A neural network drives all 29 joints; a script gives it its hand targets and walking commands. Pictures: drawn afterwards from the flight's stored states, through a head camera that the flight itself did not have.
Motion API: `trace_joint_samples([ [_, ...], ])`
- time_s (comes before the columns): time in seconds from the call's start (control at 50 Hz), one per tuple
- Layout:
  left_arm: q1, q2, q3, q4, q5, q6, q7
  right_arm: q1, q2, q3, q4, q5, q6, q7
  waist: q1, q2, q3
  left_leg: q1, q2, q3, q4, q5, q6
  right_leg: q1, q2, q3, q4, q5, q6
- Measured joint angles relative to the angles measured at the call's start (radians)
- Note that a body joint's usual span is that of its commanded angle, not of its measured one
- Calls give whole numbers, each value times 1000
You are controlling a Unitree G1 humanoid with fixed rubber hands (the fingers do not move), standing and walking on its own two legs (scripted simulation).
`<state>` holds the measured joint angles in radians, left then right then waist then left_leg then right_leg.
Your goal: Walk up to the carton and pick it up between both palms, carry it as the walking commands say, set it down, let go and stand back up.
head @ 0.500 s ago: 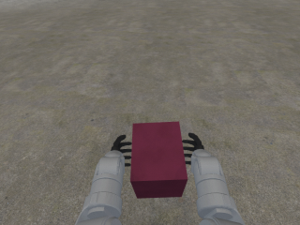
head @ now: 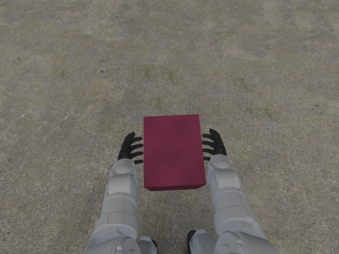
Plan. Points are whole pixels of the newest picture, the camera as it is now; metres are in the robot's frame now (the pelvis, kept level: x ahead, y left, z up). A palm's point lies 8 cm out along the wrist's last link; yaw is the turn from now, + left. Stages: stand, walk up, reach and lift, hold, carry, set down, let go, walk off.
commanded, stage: set down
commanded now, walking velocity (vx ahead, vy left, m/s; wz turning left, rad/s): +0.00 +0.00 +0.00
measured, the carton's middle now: (172, 155) +0.39 -0.01 -0.12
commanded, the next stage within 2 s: none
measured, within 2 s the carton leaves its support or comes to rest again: neither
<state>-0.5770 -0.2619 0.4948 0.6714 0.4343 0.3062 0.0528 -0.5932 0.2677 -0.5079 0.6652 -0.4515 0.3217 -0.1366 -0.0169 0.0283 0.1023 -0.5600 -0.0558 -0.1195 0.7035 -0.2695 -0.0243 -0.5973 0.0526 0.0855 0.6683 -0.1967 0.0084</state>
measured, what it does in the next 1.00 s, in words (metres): lowers itself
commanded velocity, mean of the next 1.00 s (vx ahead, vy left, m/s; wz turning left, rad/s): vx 0.00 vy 0.00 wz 0.00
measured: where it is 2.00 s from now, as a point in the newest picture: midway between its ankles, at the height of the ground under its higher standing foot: outside the picture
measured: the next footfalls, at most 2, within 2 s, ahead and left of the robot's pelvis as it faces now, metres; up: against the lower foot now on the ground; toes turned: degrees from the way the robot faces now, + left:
none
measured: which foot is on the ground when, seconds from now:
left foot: down 0.00-1.00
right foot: down 0.00-1.00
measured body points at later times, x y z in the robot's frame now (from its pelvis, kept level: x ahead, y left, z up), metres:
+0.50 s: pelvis +0.01 +0.00 -0.06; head +0.20 -0.03 +0.35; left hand +0.39 +0.10 -0.13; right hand +0.37 -0.14 -0.15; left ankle +0.05 +0.13 -0.71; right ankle +0.08 -0.12 -0.71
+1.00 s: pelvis -0.02 +0.00 -0.14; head +0.21 -0.02 +0.25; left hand +0.43 +0.10 -0.22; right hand +0.41 -0.14 -0.23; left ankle +0.05 +0.13 -0.71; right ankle +0.08 -0.12 -0.71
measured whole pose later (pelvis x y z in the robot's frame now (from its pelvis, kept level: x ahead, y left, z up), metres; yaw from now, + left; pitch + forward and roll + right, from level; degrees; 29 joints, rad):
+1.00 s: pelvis -0.02 +0.00 -0.14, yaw +0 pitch +35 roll +2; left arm -0.79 -0.20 0.42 0.64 0.24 0.20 0.16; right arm -0.76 0.20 -0.43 0.58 -0.27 0.24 -0.22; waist -0.02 0.03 -0.11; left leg -1.51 -0.12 -0.09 1.40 -0.50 -0.05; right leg -1.57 0.10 0.12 1.39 -0.42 0.04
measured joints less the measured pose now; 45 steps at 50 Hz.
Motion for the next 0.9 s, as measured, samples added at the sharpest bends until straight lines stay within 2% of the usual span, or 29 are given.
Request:
trace_joint_samples([
  [0.14,44,15,-122,-54,-95,-95,67,69,-24,79,-40,82,-132,8,-20,1,-64,-202,-16,11,47,-7,12,-203,-9,13,50,-11,14],
  [0.18,42,14,-129,-44,-92,-131,80,78,-27,84,-47,87,-161,12,-28,9,-80,-248,-20,12,72,-18,14,-248,-9,14,74,-22,17],
  [0.34,14,5,-136,-35,-129,-174,114,77,-36,95,-91,145,-173,5,-12,7,-122,-401,-30,41,185,-67,15,-419,-1,42,212,-75,24],
  [0.44,11,5,-108,-44,-144,-177,111,60,-21,96,-86,121,-170,-12,-10,10,-137,-474,-32,41,258,-100,7,-497,10,44,291,-107,19],
  [0.52,29,12,-130,-57,-175,-188,96,71,-27,129,-102,168,-171,-50,5,9,-178,-549,-27,36,319,-125,-2,-573,24,41,347,-125,15],
  [0.6,-7,18,-99,-30,-188,-198,85,28,-25,110,-77,162,-174,-70,10,-3,-186,-606,-29,29,383,-146,-11,-630,34,35,408,-142,11],
  [0.74,-112,46,-56,-17,-148,-166,87,-95,-31,59,-20,145,-168,-60,6,-23,-184,-736,-46,19,498,-168,-26,-761,38,26,526,-166,8],
  [0.9,-169,64,-69,-28,-178,-115,88,-138,-43,72,-61,163,-105,-80,-7,10,-190,-883,-67,7,618,-196,-29,-899,37,13,635,-194,17],
])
